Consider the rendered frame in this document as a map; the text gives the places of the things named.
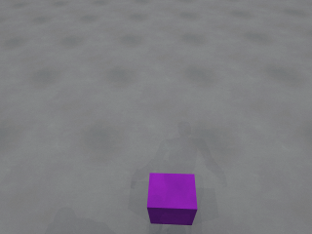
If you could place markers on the carton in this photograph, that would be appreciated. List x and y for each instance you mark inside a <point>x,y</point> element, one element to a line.
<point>171,198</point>

